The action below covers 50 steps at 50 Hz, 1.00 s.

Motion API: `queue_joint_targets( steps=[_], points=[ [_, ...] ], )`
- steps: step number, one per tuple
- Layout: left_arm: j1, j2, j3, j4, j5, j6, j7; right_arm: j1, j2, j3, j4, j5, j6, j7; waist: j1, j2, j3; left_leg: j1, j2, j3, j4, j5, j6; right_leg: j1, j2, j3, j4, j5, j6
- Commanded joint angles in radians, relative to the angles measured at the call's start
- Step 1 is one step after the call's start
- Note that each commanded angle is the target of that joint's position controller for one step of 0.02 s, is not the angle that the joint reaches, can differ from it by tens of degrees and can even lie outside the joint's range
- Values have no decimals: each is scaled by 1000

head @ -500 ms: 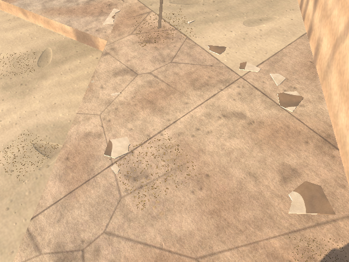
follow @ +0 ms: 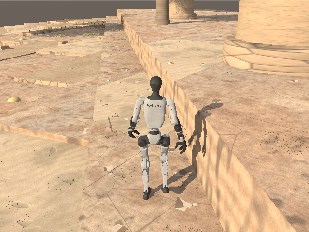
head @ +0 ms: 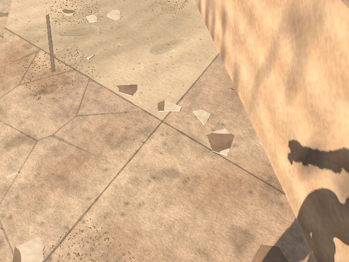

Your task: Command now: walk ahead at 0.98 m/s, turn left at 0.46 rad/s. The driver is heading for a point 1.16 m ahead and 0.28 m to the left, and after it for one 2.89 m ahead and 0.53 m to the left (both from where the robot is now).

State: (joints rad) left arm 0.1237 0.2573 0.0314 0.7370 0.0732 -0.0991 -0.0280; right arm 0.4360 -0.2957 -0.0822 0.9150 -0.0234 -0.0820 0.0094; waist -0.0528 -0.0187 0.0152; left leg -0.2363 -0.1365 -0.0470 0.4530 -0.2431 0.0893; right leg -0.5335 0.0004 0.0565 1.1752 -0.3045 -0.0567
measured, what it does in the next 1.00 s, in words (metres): walks ahead, turning left: right foot, then left foot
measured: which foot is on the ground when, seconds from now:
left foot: down 0.00-0.22, up 0.24-0.60, down 0.62-1.00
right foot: up 0.00-0.18, down 0.20-0.62, up 0.64-1.00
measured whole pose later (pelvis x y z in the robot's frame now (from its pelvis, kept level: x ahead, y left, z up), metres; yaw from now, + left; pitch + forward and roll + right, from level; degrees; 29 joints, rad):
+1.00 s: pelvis +0.88 +0.24 -0.02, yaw +29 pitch +1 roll +1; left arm 0.12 0.26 0.00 0.77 0.00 -0.06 -0.06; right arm 0.42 -0.28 -0.03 0.90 -0.01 -0.13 -0.01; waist -0.04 0.00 0.06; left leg 0.30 -0.12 0.16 0.11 -0.38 0.07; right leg -0.73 -0.02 -0.10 0.64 0.17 -0.13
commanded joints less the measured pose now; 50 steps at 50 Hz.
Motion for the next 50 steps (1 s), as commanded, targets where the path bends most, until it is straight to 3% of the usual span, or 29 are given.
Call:
queue_joint_targets(
  steps=[1, 4, 7, 9, 10, 11, 12, 13, 15, 18, 21, 23, 25, 27, 29, 30, 31, 32, 33, 34, 35, 36, 38, 39, 41, 43, 46, 49, 50],
  points=[
    [-54, 44, -15, -126, 1, 0, -12, -56, -92, -8, -81, 6, -34, -8, 85, 46, 81, -97, 271, -427, -301, -43, 202, -76, -77, 16, -248, 15, 57],
    [-162, 31, -33, -159, -36, -5, -30, -62, -142, -29, -96, 10, -33, 4, 51, 83, 87, -277, 218, -344, -371, 27, 152, 252, -10, -65, -503, 230, 78],
    [-145, 88, -11, -149, -31, -8, -9, 7, -162, -37, -80, 30, -30, 15, 43, 64, 37, -108, 233, -344, -241, 275, 102, 330, 13, -59, -630, 277, 66],
    [29, 140, 18, -99, -22, -16, 19, 23, -181, -44, -70, 36, -23, 17, 125, 12, -96, -79, 156, -262, 95, 549, 50, 564, 37, -74, -670, 179, 41],
    [203, 198, 39, -79, -15, -21, 40, -13, -166, -39, -91, 42, -27, 18, 223, -4, -202, -210, 112, -217, 369, 454, 27, 776, -94, 50, -664, 61, 11],
    [347, 289, 64, -58, 12, -17, 64, -12, -10, -4, -129, 54, -33, 12, 241, -163, -321, -404, 52, -121, 685, -104, 14, 964, -392, 399, -754, -282, -44],
    [319, 302, 73, -44, -8, -8, 62, 30, -41, -1, -165, 57, -18, 0, 176, -312, -366, -511, 66, -46, 859, -199, 23, 900, -500, 765, -905, -517, -112],
    [210, 201, 56, -60, -18, -3, 59, -43, -81, -7, -144, 31, 2, -4, 153, -168, -191, -577, 143, -35, 894, -107, 29, 768, -435, 642, -916, -519, -100],
    [156, 117, 37, -42, -18, -7, 51, -125, -56, -6, -146, 12, 18, 20, 125, -58, -38, -558, 194, -25, 817, -36, 15, 589, -346, 359, -935, -176, -70],
    [223, 84, 28, 32, -42, -31, 43, -234, -4, 6, -214, -10, 58, 47, 90, -70, 12, -622, 232, -11, 776, -15, 10, 569, -297, 151, -965, 55, -49],
    [222, 64, 25, 64, -55, -47, 38, -335, 3, 18, -284, -8, 72, 71, 61, -55, 37, -673, 242, 22, 723, 88, 8, 570, -269, -44, -991, 309, -23],
    [160, 81, 27, 76, -49, -52, 36, -376, -8, 31, -326, 2, 68, 85, 15, -85, 76, -582, 236, 53, 583, 172, 19, 484, -234, -177, -1025, 445, 3],
    [163, 114, 31, 93, -52, -51, 37, -425, -25, 38, -345, -3, 68, 100, 3, -31, 114, -376, 179, 165, 414, 243, 57, 379, -201, -299, -1056, 621, 26],
    [236, 176, 42, 104, -60, -46, 46, -383, -56, 31, -324, -6, 68, 98, -21, -34, 57, -188, 75, 259, 386, 240, 89, 416, -208, -327, -921, 1133, 31],
    [201, 268, 62, 78, -55, -25, 56, -146, -120, 7, -259, -11, 69, 76, -165, -87, -80, 53, 19, 239, 381, 127, 132, 451, -253, -309, -573, 1431, 24],
    [161, 281, 65, 59, -56, -11, 56, 62, -163, -16, -191, -12, 69, 58, -261, -87, -173, 298, 13, 180, 313, 106, 168, 365, -259, -278, -283, 1379, 17],
    [170, 249, 66, 66, -51, 2, 45, 102, -197, -38, -146, 5, 71, 35, -245, 35, -166, 479, 54, 73, 194, 91, 203, 167, -125, -276, 113, 610, 31],
    [245, 88, 20, 25, -22, -4, 36, -23, -263, -38, -159, -3, 81, 17, -68, 261, -131, 543, 221, -211, 272, 328, 213, -135, -11, -228, 504, -227, 40],
    [310, 120, 13, -68, -57, -20, 33, -32, -308, -43, -217, -20, 86, 9, -39, 239, -409, 746, 420, -630, 12, 103, 368, -289, -16, -11, 558, -178, 38],
    [206, 177, 17, -61, -58, -28, 37, -11, -249, -38, -193, -18, 82, -6, -75, 60, -277, 607, 425, -689, -169, -144, 313, -350, -49, -2, 487, -70, 36],
    [197, 166, 11, -48, -64, -21, 38, -62, -203, -23, -172, -20, 66, -15, -17, -10, -91, 407, 419, -586, -205, -156, 267, -341, -102, -18, 410, -19, 28],
    [189, 145, 2, -31, -48, -6, 38, -98, -163, -9, -160, -23, 43, -13, 23, -66, -23, 237, 395, -499, -207, -69, 238, -276, -132, -10, 369, -20, 23],
    [242, 104, -5, 13, -43, 47, 20, -109, -107, 15, -132, -20, -6, -7, 96, -90, 66, -18, 353, -313, -251, 95, 190, -127, -172, 36, 241, -18, 26],
    [226, 84, -8, 7, -51, 62, 9, -107, -109, 15, -113, -15, -22, -1, 110, -50, 95, -63, 334, -238, -288, 92, 168, -130, -171, 52, 170, -14, 27],
    [109, 76, -7, -18, -68, 61, -1, -88, -100, 17, -87, -7, -43, 10, 80, -15, 161, -55, 252, -54, -330, 320, 94, -174, -143, 31, -1, 108, 6],
    [64, 53, -15, -26, -77, 44, -16, -108, -78, 24, -91, 5, -56, 16, 76, 12, 150, -32, 171, 113, -349, 531, 40, -115, -107, -46, -223, 307, -24],
    [-36, 21, -26, -40, -77, 30, -42, -61, -93, 29, -76, 25, -76, 4, 34, 28, 107, 88, 208, 190, -415, 763, -4, 15, -55, -170, -465, 585, -72],
    [42, 80, -9, 6, -73, 35, -36, -73, -153, 17, -83, 11, -64, -34, 89, 114, 8, 331, 263, 240, -266, 1235, -57, 96, 53, -224, -535, 526, -88],
    [130, 117, 4, 32, -71, 42, -29, -92, -177, 9, -90, -1, -47, -48, 143, 145, -40, 367, 283, 242, -144, 1383, -71, 177, 95, -240, -525, 442, -95]
  ],
)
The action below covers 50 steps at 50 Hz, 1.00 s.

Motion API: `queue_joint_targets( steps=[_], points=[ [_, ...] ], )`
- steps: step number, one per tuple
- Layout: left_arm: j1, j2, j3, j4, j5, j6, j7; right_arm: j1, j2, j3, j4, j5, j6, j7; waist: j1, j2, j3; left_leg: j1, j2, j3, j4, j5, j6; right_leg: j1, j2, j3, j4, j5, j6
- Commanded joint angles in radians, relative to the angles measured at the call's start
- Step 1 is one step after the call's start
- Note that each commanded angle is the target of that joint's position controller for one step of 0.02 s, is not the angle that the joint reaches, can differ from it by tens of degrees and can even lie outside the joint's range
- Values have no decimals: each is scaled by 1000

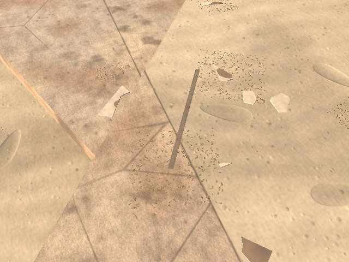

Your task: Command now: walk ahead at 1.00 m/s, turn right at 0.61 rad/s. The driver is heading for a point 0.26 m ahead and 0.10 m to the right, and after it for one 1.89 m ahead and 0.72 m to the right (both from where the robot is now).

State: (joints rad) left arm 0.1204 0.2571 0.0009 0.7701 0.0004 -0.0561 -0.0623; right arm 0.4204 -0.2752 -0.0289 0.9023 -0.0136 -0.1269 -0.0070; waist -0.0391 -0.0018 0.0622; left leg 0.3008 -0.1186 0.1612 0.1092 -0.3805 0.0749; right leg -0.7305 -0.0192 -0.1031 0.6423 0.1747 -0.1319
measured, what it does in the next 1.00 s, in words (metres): walks ahead, turning right: right foot, then left foot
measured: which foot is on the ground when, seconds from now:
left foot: down 0.00-0.06, up 0.08-0.46, down 0.48-0.86, up 0.88-1.00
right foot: up 0.00-0.04, down 0.06-0.46, up 0.48-0.84, down 0.86-1.00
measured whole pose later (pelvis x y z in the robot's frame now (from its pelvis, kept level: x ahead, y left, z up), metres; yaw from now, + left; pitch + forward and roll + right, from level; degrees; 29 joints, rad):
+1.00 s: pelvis +0.41 -0.03 +0.03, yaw -35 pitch +0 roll +1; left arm 0.16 0.22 -0.02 0.67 0.03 0.04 0.03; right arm 0.38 -0.28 -0.06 0.75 -0.01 0.06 0.02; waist -0.06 0.03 0.02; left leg -0.51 -0.03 0.02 1.01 -0.39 -0.02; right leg -0.20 -0.01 -0.05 0.46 -0.25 -0.03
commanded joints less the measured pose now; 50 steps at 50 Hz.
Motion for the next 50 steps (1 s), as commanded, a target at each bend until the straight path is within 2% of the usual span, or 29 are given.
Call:
queue_joint_targets(
  steps=[1, 2, 3, 4, 5, 6, 7, 9, 11, 14, 16, 19, 22, 23, 24, 25, 26, 28, 30, 33, 35, 39, 41, 42, 43, 44, 45, 47, 50],
  points=[
    [292, 166, 54, 43, 4, 4, 12, -124, -222, -53, -91, -28, 21, -41, 221, 134, -154, -181, 280, 36, 424, 1606, -61, 516, 150, -80, 26, -131, -34],
    [511, 205, 78, 106, 5, 12, 22, -196, -236, -60, -114, -40, 42, -48, 334, 119, -224, -256, 284, 23, 743, 1567, -56, 695, 132, -24, -4, -204, -74],
    [619, 230, 100, 134, 1, 21, 38, -248, -211, -60, -114, -33, 49, -39, 393, -13, -194, -412, 145, 47, 1216, 968, -62, 807, 80, 74, -111, -191, -129],
    [519, 267, 104, 139, 11, 30, 48, -205, -16, -9, -192, -37, 21, -14, 178, -349, -130, -948, -21, -67, 1601, -153, -114, 1034, -63, 361, 51, 283, -209],
    [442, 300, 116, 94, 20, 27, 49, -94, -21, 15, -244, 0, 5, -5, 107, -289, -370, -1104, -6, -254, 1677, -156, -102, 1171, -217, 769, -171, 90, -376],
    [355, 238, 112, 42, 18, 27, 53, -132, -85, 19, -231, -14, -7, -6, 99, -43, -285, -1089, 56, -282, 1562, -53, -74, 1035, -225, 814, -298, -56, -334],
    [302, 190, 101, 39, 14, 30, 55, -174, -101, 17, -237, -19, -10, -2, 51, 82, -138, -1054, 99, -268, 1435, -4, -72, 830, -200, 734, -330, -37, -284],
    [272, 176, 91, 29, -1, 14, 56, -212, -104, 21, -252, -49, 33, -7, 5, 151, -28, -947, 154, -249, 1276, 1, -105, 571, -138, 589, -338, 244, -227],
    [269, 207, 92, 28, -2, -4, 46, -241, -93, 31, -282, -51, 76, -8, -15, 120, -20, -816, 165, -199, 1056, 14, -132, 403, -46, 459, -348, 448, -180],
    [297, 220, 105, 28, -5, 5, 54, -320, -75, 41, -327, -23, 90, -10, 25, 17, -101, -785, 117, -157, 831, 198, -134, 452, 54, 377, -258, 634, -77],
    [325, 206, 109, 27, -16, 30, 65, -390, -69, 47, -350, -15, 93, -10, 74, -33, -138, -774, 80, -149, 700, 320, -124, 505, 98, 381, -208, 554, 5],
    [338, 206, 122, 13, -4, 65, 78, -463, -71, 55, -375, -9, 85, -13, 124, -76, -129, -747, 26, -170, 537, 374, -114, 544, 122, 461, -143, 373, 60],
    [224, 220, 131, -42, 12, 64, 86, -309, -132, 37, -323, -11, 55, -32, 45, -98, -139, -550, 16, -237, 345, 415, -80, 520, 130, 548, 27, 219, 106],
    [176, 209, 126, -65, 0, 53, 81, -157, -156, 27, -280, -15, 38, -43, -31, -77, -184, -379, 106, -293, 259, 564, -48, 474, 155, 508, 205, 128, 132],
    [247, 101, 99, -96, -13, 47, 81, -77, -209, 14, -280, -13, 34, -52, -11, 126, -321, -140, 428, -517, 351, 988, 25, 339, 232, 343, 511, -642, 144],
    [407, 134, 101, -115, -17, 52, 86, -108, -221, 0, -308, -6, 58, -48, 69, 252, -500, -44, 665, -825, 367, 1164, 207, 238, 259, 253, 690, -937, 153],
    [414, 180, 104, -71, 24, 69, 85, -184, -167, -5, -328, -3, 74, -48, 77, 135, -458, -129, 636, -834, 352, 993, 256, 178, 156, 220, 790, -819, 158],
    [228, 201, 113, -95, 38, 97, 63, -258, -56, 25, -343, -5, 98, -57, 56, 15, -265, -348, 457, -549, 272, 641, 173, 164, 99, 189, 741, -668, 174],
    [205, 179, 105, -118, 26, 125, 36, -265, -92, 14, -321, -12, 106, -56, 65, 106, -169, -484, 369, -375, 218, 593, 123, 209, 73, 165, 670, -617, 189],
    [182, 142, 88, -147, 11, 139, 26, -224, -120, -7, -296, -23, 105, -38, 67, 139, -165, -523, 371, -273, 197, 568, 126, 250, 57, 133, 553, -607, 181],
    [142, 118, 72, -168, 15, 143, 24, -190, -133, -15, -280, -33, 104, -27, 56, 154, -175, -579, 376, -267, 191, 545, 145, 314, 57, 137, 452, -628, 159],
    [125, 90, 39, -168, 15, 142, 31, -196, -140, -20, -263, -29, 122, 3, 55, 195, -169, -668, 347, -276, 153, 276, 128, 484, 84, 111, 134, -646, 110],
    [197, 67, 23, -123, 22, 129, 39, -185, -127, -14, -244, -13, 146, 19, 91, 175, -128, -758, 299, -282, 161, 166, 73, 666, 87, 75, -163, -481, 77],
    [213, 100, 27, -113, 27, 120, 46, -138, -130, -21, -230, -9, 150, 29, 93, 139, -93, -832, 260, -274, 181, 111, 7, 749, 69, 104, -267, -438, 58],
    [223, 165, 34, -124, 45, 111, 54, -97, -71, -13, -242, -5, 144, 46, 83, -66, -107, -887, 182, -209, 360, -28, -58, 786, -169, 361, -405, -598, 27],
    [103, 293, 70, -160, 38, 114, 68, -102, -41, -11, -279, 6, 144, 34, 59, -305, -45, -905, 53, -107, 545, -156, -91, 528, -384, 521, -468, -608, -73],
    [67, 250, 70, -165, 49, 107, 81, -151, -137, -42, -266, 1, 157, 25, 83, -206, 6, -819, 91, -193, 764, -141, -92, 385, -346, 421, -452, -550, -107],
    [-61, 134, 33, -182, 39, 88, 95, -55, -148, -68, -221, 9, 174, 24, -18, -167, 8, -800, 77, -175, 964, -50, -92, 377, -239, 232, -411, -288, -62],
    [-46, 86, 27, -188, 21, 74, 110, -29, -119, -72, -208, -5, 179, 25, -8, -125, -70, -847, 107, -131, 1023, -23, -116, 563, -225, 124, -317, 13, -63]
  ],
)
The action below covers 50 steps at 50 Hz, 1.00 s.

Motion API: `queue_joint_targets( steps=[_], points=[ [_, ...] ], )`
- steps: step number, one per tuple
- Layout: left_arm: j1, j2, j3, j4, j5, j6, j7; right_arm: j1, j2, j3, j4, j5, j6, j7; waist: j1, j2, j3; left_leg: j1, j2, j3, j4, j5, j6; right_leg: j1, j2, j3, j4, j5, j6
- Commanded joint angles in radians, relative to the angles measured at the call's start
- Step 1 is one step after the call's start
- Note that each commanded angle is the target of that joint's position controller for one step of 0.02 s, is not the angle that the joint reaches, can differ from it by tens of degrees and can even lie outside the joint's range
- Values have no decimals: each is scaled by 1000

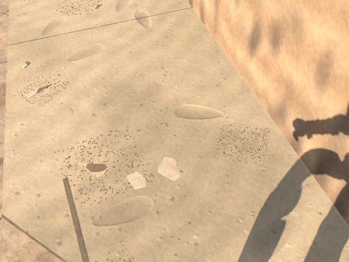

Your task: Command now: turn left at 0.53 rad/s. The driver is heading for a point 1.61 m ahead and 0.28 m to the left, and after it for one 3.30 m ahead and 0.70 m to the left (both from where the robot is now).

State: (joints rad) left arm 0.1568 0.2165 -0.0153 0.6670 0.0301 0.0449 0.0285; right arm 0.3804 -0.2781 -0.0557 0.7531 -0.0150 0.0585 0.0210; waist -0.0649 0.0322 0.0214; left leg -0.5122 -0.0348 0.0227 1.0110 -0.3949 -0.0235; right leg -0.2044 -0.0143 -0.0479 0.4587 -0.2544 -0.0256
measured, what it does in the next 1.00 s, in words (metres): steps on the spot: left foot, then right foot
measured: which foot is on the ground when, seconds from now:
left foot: up 0.00-0.18, down 0.20-0.72, up 0.74-1.00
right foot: down 0.00-0.20, up 0.22-0.70, down 0.72-1.00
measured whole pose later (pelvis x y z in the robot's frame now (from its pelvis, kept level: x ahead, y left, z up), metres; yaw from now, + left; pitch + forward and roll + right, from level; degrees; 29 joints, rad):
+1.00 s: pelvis +0.01 +0.02 +0.00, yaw +4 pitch +2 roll +1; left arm 0.27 0.33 0.09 0.72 0.01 0.06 -0.01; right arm 0.12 -0.32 -0.04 0.67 -0.02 0.05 -0.02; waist 0.04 0.01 0.08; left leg -0.43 -0.06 -0.10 0.83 -0.40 -0.05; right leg -0.27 0.14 0.25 0.46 -0.19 -0.05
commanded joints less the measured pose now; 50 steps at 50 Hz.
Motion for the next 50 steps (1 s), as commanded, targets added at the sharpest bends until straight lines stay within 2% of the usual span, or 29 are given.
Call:
queue_joint_targets(
  steps=[1, 4, 6, 8, 9, 10, 11, 12, 13, 14, 15, 17, 19, 21, 24, 28, 30, 31, 34, 35, 36, 37, 38, 39, 40, 41, 43, 46, 50],
  points=[
    [-53, 128, 47, -78, -9, -27, 22, -17, -96, -40, -75, -1, -5, 3, 36, -150, -42, -53, 38, 11, 76, -10, -21, 94, -246, 63, -113, 459, -172],
    [-1, 154, 67, -59, -1, -27, 21, -92, -49, -23, -123, 6, 7, 23, 82, -190, -51, 17, 62, 29, -140, -36, -3, 138, -276, 41, -70, 422, -158],
    [20, 182, 83, -47, 2, -27, 13, -104, -58, -26, -146, 11, 9, 28, 94, -217, -61, 89, 45, 66, -235, -71, 17, 129, -299, 34, -36, 439, -146],
    [21, 202, 95, -39, -6, -28, 4, -89, -59, -29, -155, 13, 3, 26, 78, -203, -66, 156, 27, 96, -351, -27, 36, 112, -308, 11, 29, 437, -120],
    [20, 202, 100, -32, -15, -29, 0, -61, -55, -30, -150, 9, -6, 22, 49, -162, -73, 234, 10, 100, -472, 79, 48, 67, -290, -36, 110, 379, -78],
    [60, 191, 102, -18, -15, -31, -6, -24, -93, -42, -137, -5, -21, 10, 28, -41, -84, 343, 38, -19, -600, 222, 70, -32, -239, -96, 269, 202, -11],
    [77, 116, 84, -68, -2, -24, -13, 14, -259, -77, -150, -11, -39, -1, 49, 267, -74, 500, 333, -446, -622, 707, 160, -347, -92, -156, 554, -309, 77],
    [-76, 113, 69, -128, 2, -11, -4, 110, -316, -102, -141, 4, -35, 2, -50, 254, -101, 513, 408, -596, -635, 915, 333, -498, 26, 17, 685, -460, 84],
    [-95, 128, 70, -122, 0, -10, -4, 104, -277, -94, -135, 9, -28, -3, -41, 129, -86, 522, 376, -528, -642, 791, 347, -528, -7, 83, 752, -393, 78],
    [-87, 137, 73, -105, -11, -16, -7, 21, -235, -81, -145, 12, -16, -13, -4, 81, -35, 473, 316, -456, -652, 657, 320, -525, -26, 101, 739, -284, 68],
    [-76, 151, 78, -92, -13, -24, -8, -62, -203, -70, -159, 14, -5, -20, 34, 61, -12, 433, 249, -402, -661, 585, 274, -506, -39, 108, 691, -195, 69],
    [-27, 178, 85, -59, 3, -15, -12, -135, -174, -59, -184, 22, 1, -22, 58, 70, -49, 404, 187, -349, -656, 619, 244, -440, -20, 92, 683, -116, 80],
    [-10, 166, 80, -51, 2, -5, -16, -112, -191, -65, -175, 22, -5, -16, 55, 32, -73, 412, 171, -361, -648, 607, 237, -428, -6, 97, 646, -94, 87],
    [8, 162, 77, -40, -5, 1, -15, -109, -197, -65, -170, 16, -8, -18, 51, 39, -81, 437, 172, -368, -651, 553, 236, -440, -1, 93, 587, -76, 89],
    [31, 165, 75, -12, -12, 9, -10, -107, -154, -41, -162, 2, -13, -23, 35, 77, -88, 415, 183, -343, -668, 545, 235, -372, -14, 72, 518, -65, 79],
    [35, 131, 57, 23, -21, 16, -24, -150, -81, 7, -141, -22, -28, -24, 34, 79, -54, 290, 181, -275, -709, 404, 212, -148, -18, 57, 319, -72, 43],
    [25, 168, 68, 21, -27, 16, -30, -151, -137, -4, -125, -28, -28, -29, 26, 96, -10, 274, 200, -278, -692, 369, 220, -121, 19, 44, 280, -112, 22],
    [27, 184, 73, 17, -29, 12, -33, -149, -159, -10, -118, -24, -25, -34, 28, 90, 4, 292, 219, -286, -669, 405, 227, -131, 31, 43, 263, -140, 11],
    [83, 164, 69, 23, -27, -8, -37, -173, -174, -17, -106, -1, -20, -52, 69, 46, -9, 346, 239, -262, -562, 576, 213, -80, 46, 30, 110, -92, -21],
    [92, 166, 68, 19, -23, -18, -37, -175, -173, -19, -103, 3, -23, -58, 80, 19, -15, 334, 213, -234, -513, 535, 178, -35, 35, 84, -1, 18, -37],
    [117, 225, 82, 17, -11, -29, -35, -180, -155, -17, -118, 0, -28, -61, 76, -94, -32, 275, 129, -165, -367, 406, 128, 22, -68, 280, -82, 179, -75],
    [130, 339, 118, 13, -24, -34, -36, -215, -117, -8, -166, -2, -26, -61, 60, -249, 7, 66, -73, -18, -205, 37, 49, 79, -261, 578, -93, 564, -205],
    [234, 323, 123, 37, -23, -35, -44, -245, -111, -2, -173, -12, -23, -67, 118, -262, -33, -32, -95, -66, -30, -256, 36, 134, -339, 710, -136, 672, -312],
    [229, 300, 125, 42, -28, -34, -42, -231, -109, -2, -160, -12, -23, -63, 99, -176, -30, -51, -62, -110, 65, -216, 29, 139, -296, 640, -128, 589, -317],
    [168, 273, 124, 30, -29, -26, -36, -238, -104, -2, -148, -7, -23, -58, 78, -124, -11, -57, -31, -123, 80, -136, 20, 107, -227, 556, -124, 479, -274],
    [114, 253, 122, 16, -31, -17, -30, -249, -106, -5, -150, -3, -23, -53, 61, -119, -2, -58, -13, -122, 47, -71, 10, 90, -167, 501, -126, 413, -226],
    [96, 237, 124, 2, -32, -5, -28, -250, -100, -1, -145, -9, -21, -41, 65, -129, -50, -34, -20, -96, -6, -18, -16, 111, -95, 451, -113, 411, -190],
    [150, 256, 142, 6, -31, 2, -32, -286, -85, 8, -158, -1, -19, -35, 103, -130, -71, -39, -30, -93, -116, -12, -34, 139, -84, 500, -100, 333, -191],
    [142, 287, 159, -10, -18, 7, -39, -306, -103, 11, -168, 1, -32, -43, 120, -162, -79, 18, -50, -111, -240, -1, -18, 103, -77, 599, -86, 262, -181]
  ],
)
Velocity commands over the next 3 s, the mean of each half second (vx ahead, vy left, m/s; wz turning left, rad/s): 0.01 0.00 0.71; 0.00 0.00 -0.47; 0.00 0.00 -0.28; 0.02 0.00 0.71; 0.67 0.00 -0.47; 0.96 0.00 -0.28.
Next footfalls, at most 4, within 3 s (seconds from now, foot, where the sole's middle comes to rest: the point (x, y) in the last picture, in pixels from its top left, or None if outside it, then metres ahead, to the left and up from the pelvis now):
0.20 left None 0.00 0.11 -0.78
0.72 right None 0.07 -0.05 -0.78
1.14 left None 0.08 0.14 -0.78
1.48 right None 0.03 -0.05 -0.78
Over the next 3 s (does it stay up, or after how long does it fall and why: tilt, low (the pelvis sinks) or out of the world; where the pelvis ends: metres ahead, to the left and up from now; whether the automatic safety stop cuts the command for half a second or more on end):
stays up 0.69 0.07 -0.03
